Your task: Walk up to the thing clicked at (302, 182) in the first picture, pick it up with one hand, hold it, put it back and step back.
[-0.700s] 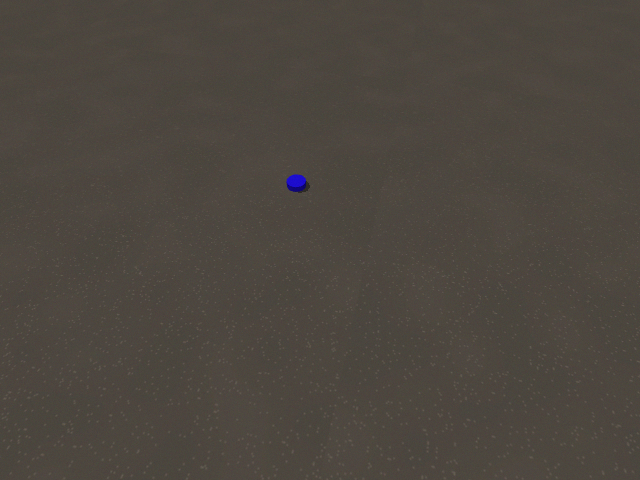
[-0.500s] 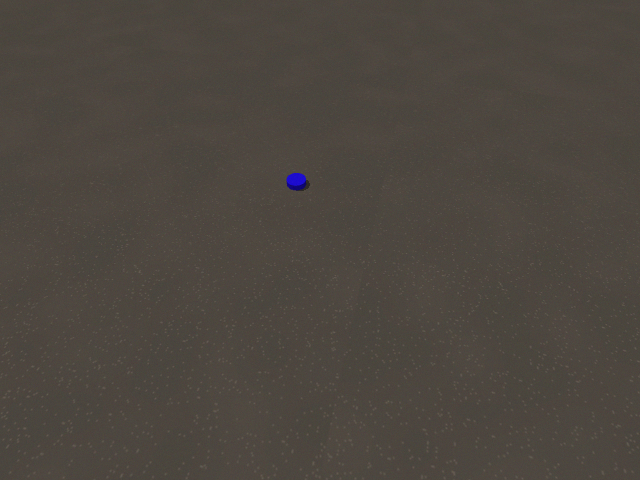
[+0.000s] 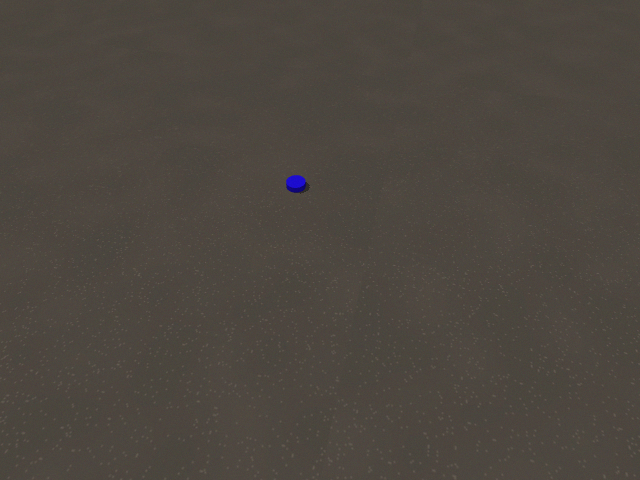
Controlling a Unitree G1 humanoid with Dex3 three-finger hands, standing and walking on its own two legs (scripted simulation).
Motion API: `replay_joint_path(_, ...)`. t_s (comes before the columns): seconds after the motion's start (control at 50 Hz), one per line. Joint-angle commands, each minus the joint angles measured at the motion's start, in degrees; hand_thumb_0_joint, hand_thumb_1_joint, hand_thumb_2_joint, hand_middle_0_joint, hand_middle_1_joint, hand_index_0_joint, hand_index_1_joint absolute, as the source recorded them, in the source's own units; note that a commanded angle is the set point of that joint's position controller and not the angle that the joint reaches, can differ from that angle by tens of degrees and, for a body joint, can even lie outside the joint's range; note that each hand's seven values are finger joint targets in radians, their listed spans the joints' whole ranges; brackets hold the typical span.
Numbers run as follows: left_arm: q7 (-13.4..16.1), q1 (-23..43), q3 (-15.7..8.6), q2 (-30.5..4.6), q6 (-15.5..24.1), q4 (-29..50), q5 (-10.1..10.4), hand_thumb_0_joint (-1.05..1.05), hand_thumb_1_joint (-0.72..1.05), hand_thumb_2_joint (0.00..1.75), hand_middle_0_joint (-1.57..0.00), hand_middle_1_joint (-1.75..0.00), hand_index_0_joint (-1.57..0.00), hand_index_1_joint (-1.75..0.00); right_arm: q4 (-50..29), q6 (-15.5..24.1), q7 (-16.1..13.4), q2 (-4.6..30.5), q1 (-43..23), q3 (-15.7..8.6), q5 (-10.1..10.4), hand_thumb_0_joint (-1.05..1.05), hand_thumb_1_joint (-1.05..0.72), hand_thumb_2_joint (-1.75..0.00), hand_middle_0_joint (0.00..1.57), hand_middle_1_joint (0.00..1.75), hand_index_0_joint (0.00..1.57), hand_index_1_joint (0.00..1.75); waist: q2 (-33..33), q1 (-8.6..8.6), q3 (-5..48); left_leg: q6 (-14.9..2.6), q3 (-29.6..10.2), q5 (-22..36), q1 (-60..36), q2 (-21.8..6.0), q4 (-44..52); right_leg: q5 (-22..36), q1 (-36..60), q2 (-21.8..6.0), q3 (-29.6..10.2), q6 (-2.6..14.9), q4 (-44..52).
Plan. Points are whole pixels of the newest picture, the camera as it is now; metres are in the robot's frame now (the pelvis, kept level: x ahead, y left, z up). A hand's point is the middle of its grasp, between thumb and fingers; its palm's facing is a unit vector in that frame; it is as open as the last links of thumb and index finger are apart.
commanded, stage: stand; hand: left
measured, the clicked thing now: (296, 183) +1.49 +0.12 -0.77
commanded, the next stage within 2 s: walk up in 0.42 s
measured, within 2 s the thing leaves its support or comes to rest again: neither
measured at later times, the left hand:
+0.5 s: hand out of the picture +0.08 +0.26 -0.15, palm faces -0.03 -0.94 -0.34, open 7.4 cm
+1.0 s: hand (194, 445) +0.20 +0.19 -0.14, palm faces -0.03 -0.93 -0.37, open 7.4 cm
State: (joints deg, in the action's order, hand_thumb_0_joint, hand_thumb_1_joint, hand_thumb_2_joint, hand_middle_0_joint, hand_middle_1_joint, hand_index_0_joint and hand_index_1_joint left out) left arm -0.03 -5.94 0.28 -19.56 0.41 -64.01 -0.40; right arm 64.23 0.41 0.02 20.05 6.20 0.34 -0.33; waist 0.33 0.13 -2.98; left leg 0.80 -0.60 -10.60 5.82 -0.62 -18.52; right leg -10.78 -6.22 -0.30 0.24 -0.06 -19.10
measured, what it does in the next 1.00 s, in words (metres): walks ahead: right foot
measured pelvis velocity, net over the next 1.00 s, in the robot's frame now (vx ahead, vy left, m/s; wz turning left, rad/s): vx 0.16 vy -0.08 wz -0.05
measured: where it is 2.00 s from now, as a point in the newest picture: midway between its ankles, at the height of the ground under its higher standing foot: (352, 353)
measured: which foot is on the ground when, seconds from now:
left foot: down 0.00-0.70, up 0.72-1.00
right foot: down 0.00-0.48, up 0.50-0.68, down 0.70-1.00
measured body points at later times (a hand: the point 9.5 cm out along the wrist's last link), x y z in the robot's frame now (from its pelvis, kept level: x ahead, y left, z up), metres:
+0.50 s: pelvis +0.01 +0.00 +0.00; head +0.01 -0.01 +0.45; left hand +0.08 +0.30 -0.13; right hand +0.07 -0.31 -0.13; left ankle -0.01 +0.13 -0.74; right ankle -0.01 -0.12 -0.74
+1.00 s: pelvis +0.16 -0.08 -0.01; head +0.17 -0.09 +0.44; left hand +0.20 +0.24 -0.11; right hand +0.23 -0.41 -0.13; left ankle +0.28 +0.06 -0.71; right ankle +0.12 -0.18 -0.75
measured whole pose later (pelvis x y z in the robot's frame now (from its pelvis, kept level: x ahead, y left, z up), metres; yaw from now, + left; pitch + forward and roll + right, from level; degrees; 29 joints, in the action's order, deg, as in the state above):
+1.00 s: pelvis +0.16 -0.08 -0.01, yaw -3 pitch -2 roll -1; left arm -3.3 -19.4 -3.5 -22.2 4.4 -53.5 -0.7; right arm 54.3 1.4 5.4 25.0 13.6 -4.5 -1.8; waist 3.2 -1.8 -2.6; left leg 0.2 -0.6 -12.3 29.7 -4.6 -45.7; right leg -15.4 -3.3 1.2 4.2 2.2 -20.6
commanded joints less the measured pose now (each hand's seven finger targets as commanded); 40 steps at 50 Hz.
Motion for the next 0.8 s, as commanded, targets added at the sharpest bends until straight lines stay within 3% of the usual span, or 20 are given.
replay_joint_path(0.0,0.61,1.87,-2.28,-12.47,1.40,3.32,-0.06,0.00,0.90,0.90,-0.20,-0.30,-0.20,-0.30,-3.57,1.33,-0.68,11.87,-1.73,-2.45,-0.08,0.00,-0.90,-0.90,0.20,0.30,0.20,0.30,-0.53,-0.22,4.22,-1.96,-4.57,8.62,-0.45,-6.78,2.30,8.80,0.49,-6.93,-4.98,1.45,2.73)
replay_joint_path(0.2,0.46,1.98,-2.38,-12.48,1.36,3.17,0.09,0.00,0.90,0.90,-0.20,-0.30,-0.20,-0.30,-3.31,1.41,-0.59,11.76,-1.39,-2.26,-0.14,0.00,-0.90,-0.90,0.20,0.30,0.20,0.30,0.42,-0.29,3.62,-1.86,-4.77,6.77,0.58,-6.56,3.37,7.35,0.79,-7.06,-5.31,1.63,3.01)
replay_joint_path(0.38,0.53,1.80,-2.33,-12.53,1.37,3.24,0.04,0.00,0.90,0.90,-0.20,-0.30,-0.20,-0.30,-3.23,1.53,-0.62,12.10,-1.30,-2.45,-0.10,0.00,-0.90,-0.90,0.20,0.30,0.20,0.30,0.10,-0.36,4.52,-1.76,-4.91,9.36,-0.51,-6.74,2.97,8.90,0.75,-7.03,-5.08,1.66,2.61)
replay_joint_path(0.4,-1.46,-1.15,-6.44,-18.28,2.07,7.22,-1.31,0.00,0.90,0.90,-0.20,-0.30,-0.20,-0.30,-6.74,2.84,0.57,17.66,3.14,-6.23,-1.47,0.00,-0.90,-0.90,0.20,0.30,0.20,0.30,-1.65,0.33,11.49,-6.24,-5.48,-21.38,-3.80,-5.44,-2.12,-19.08,-0.48,-3.80,-5.62,3.54,-2.85)
replay_joint_path(0.42,-2.13,-0.11,-6.54,-17.64,2.03,7.42,-1.94,0.00,0.90,0.90,-0.20,-0.30,-0.20,-0.30,-5.55,3.17,1.09,18.79,5.44,-7.08,-2.02,0.00,-0.90,-0.90,0.20,0.30,0.20,0.30,1.39,1.44,7.92,-7.77,-8.83,-32.29,-3.47,-7.25,-0.41,-27.62,-9.65,-3.90,-6.06,4.04,-7.09)
replay_joint_path(0.44,-2.71,3.64,-6.61,-15.89,1.98,9.10,-2.06,0.00,0.90,0.90,-0.20,-0.30,-0.20,-0.30,-6.05,3.18,1.36,19.20,6.10,-7.88,-2.02,0.00,-0.90,-0.90,0.20,0.30,0.20,0.30,4.78,2.90,1.29,-9.83,-13.94,-35.80,-3.88,-10.88,3.47,-25.39,-20.11,-2.21,-3.49,3.21,-12.98)
replay_joint_path(0.46,-3.13,6.93,-6.35,-14.22,1.90,10.81,-2.00,0.00,0.90,0.90,-0.20,-0.30,-0.20,-0.30,-6.59,3.30,1.46,19.83,7.89,-8.70,-2.04,0.00,-0.90,-0.90,0.20,0.30,0.20,0.30,8.22,4.56,-4.07,-12.98,-21.63,-36.14,-5.47,-17.49,9.09,-17.09,-29.20,-0.46,-0.34,2.01,-22.35)
replay_joint_path(0.48,-3.13,7.98,-6.39,-13.97,2.22,12.29,-2.16,0.00,0.90,0.90,-0.20,-0.30,-0.20,-0.30,-7.32,3.82,1.50,20.96,8.92,-9.42,-2.32,0.00,-0.90,-0.90,0.20,0.30,0.20,0.30,7.88,5.29,-6.43,-16.30,-26.28,-31.33,-7.22,-23.21,11.32,-17.54,-35.10,-3.19,-3.51,1.88,-26.05)
replay_joint_path(0.5,-3.33,7.79,-6.43,-14.94,2.72,12.90,-1.90,0.00,0.90,0.90,-0.20,-0.30,-0.20,-0.30,-8.20,4.43,1.28,20.26,8.73,-9.26,-2.06,0.00,-0.90,-0.90,0.20,0.30,0.20,0.30,3.45,4.31,-5.61,-16.93,-26.82,-27.85,-8.08,-23.44,11.40,-16.27,-35.89,-5.15,-6.79,1.82,-28.67)
replay_joint_path(0.54,-4.46,3.93,-6.49,-15.01,2.74,12.85,-1.40,0.00,0.90,0.90,-0.20,-0.30,-0.20,-0.30,-10.44,4.72,1.55,19.38,7.00,-9.01,-2.22,0.00,-0.90,-0.90,0.20,0.30,0.20,0.30,4.97,2.62,-1.84,-14.81,-19.40,-26.71,-7.06,-19.35,11.40,-14.77,-31.79,-5.36,-4.80,1.05,-27.15)
replay_joint_path(0.56,-5.02,1.55,-6.58,-14.75,2.64,12.81,-1.31,0.00,0.90,0.90,-0.20,-0.30,-0.20,-0.30,-11.84,4.69,1.82,20.35,3.95,-9.38,-2.23,0.00,-0.90,-0.90,0.20,0.30,0.20,0.30,9.16,0.99,-1.65,-14.17,-16.20,-26.10,-3.53,-18.92,11.39,-14.15,-27.29,-5.90,-3.52,0.70,-24.92)
replay_joint_path(0.6,-5.49,-3.33,-7.11,-14.90,2.62,11.64,-1.25,0.00,0.90,0.90,-0.20,-0.30,-0.20,-0.30,-13.94,4.46,2.31,19.81,-1.45,-9.39,-2.50,0.00,-0.90,-0.90,0.20,0.30,0.20,0.30,11.55,-2.21,-0.61,-11.67,-8.70,-22.27,5.19,-15.24,8.22,-10.43,-14.17,-5.28,-1.13,1.04,-19.21)
replay_joint_path(0.62,-5.54,-4.91,-7.46,-15.05,2.67,10.98,-1.37,0.00,0.90,0.90,-0.20,-0.30,-0.20,-0.30,-14.45,4.18,2.55,18.72,-1.68,-8.97,-2.67,0.00,-0.90,-0.90,0.20,0.30,0.20,0.30,9.34,-2.63,-0.10,-10.42,-4.30,-20.39,8.49,-12.17,5.00,-7.26,-8.37,-3.50,1.62,0.46,-15.63)
replay_joint_path(0.64,-5.33,-8.04,-7.88,-14.83,2.85,9.87,-1.56,0.00,0.90,0.90,-0.20,-0.30,-0.20,-0.30,-14.75,3.83,2.67,17.99,-2.01,-8.76,-2.60,0.00,-0.90,-0.90,0.20,0.30,0.20,0.30,6.76,-4.33,0.29,-9.37,-1.10,-22.06,14.09,-10.16,-0.22,-2.02,-0.21,-1.75,4.32,0.17,-12.06)
replay_joint_path(0.66,-4.70,-13.59,-8.72,-16.56,3.22,8.29,-1.77,0.00,0.90,0.90,-0.20,-0.30,-0.20,-0.30,-15.03,3.51,2.61,16.09,-1.49,-8.11,-2.60,0.00,-0.90,-0.90,0.20,0.30,0.20,0.30,0.32,-6.57,2.56,-8.02,1.18,-21.85,19.87,-7.72,-10.13,-2.30,9.73,-0.24,4.82,0.32,-11.37)
replay_joint_path(0.68,-3.68,-20.40,-10.07,-20.26,3.85,6.90,-2.10,0.00,0.90,0.90,-0.20,-0.30,-0.20,-0.30,-15.20,3.48,2.55,12.41,1.59,-6.76,-2.53,0.00,-0.90,-0.90,0.20,0.30,0.20,0.30,-12.86,-9.38,5.66,-6.35,5.24,-23.80,29.63,-2.52,-27.87,-12.31,20.17,-1.85,-1.34,1.64,-7.85)
replay_joint_path(0.7,-2.76,-23.84,-11.17,-25.54,4.34,8.66,-2.34,0.00,0.90,0.90,-0.20,-0.30,-0.20,-0.30,-17.42,3.44,2.68,9.42,0.32,-5.52,-1.61,0.00,-0.90,-0.90,0.20,0.30,0.20,0.30,-23.82,-11.06,4.49,-3.84,2.70,-26.22,38.60,4.37,-44.60,-36.98,15.98,-17.61,-31.44,6.85,8.71)
replay_joint_path(0.72,-2.93,-16.84,-10.17,-26.53,4.36,11.36,-1.77,0.00,0.90,0.90,-0.20,-0.30,-0.20,-0.30,-17.06,2.88,2.35,14.72,-0.86,-7.05,-1.61,0.00,-0.90,-0.90,0.20,0.30,0.20,0.30,-13.46,-7.72,0.06,-3.05,-5.93,-20.40,34.30,0.48,-47.68,-45.85,3.33,-24.21,-43.34,12.33,15.38)
replay_joint_path(0.74,-2.80,-10.99,-9.92,-25.90,4.50,13.33,-0.79,0.00,0.90,0.90,-0.20,-0.30,-0.20,-0.30,-15.45,2.95,2.48,17.59,0.76,-7.75,-0.96,0.00,-0.90,-0.90,0.20,0.30,0.20,0.30,-6.85,-4.71,-3.83,-3.14,-7.80,-15.35,34.04,-1.86,-48.36,-43.17,-0.56,-23.19,-38.90,12.56,14.96)
replay_joint_path(0.78,-2.21,-5.81,-8.87,-21.76,4.80,14.58,-0.25,0.00,0.90,0.90,-0.20,-0.30,-0.20,-0.30,-12.43,2.99,2.91,17.97,7.16,-7.66,-0.22,0.00,-0.90,-0.90,0.20,0.30,0.20,0.30,-6.39,-0.67,-3.81,-2.79,-6.56,-8.44,30.34,-4.42,-45.04,-32.68,-2.94,-17.58,-25.84,9.59,12.55)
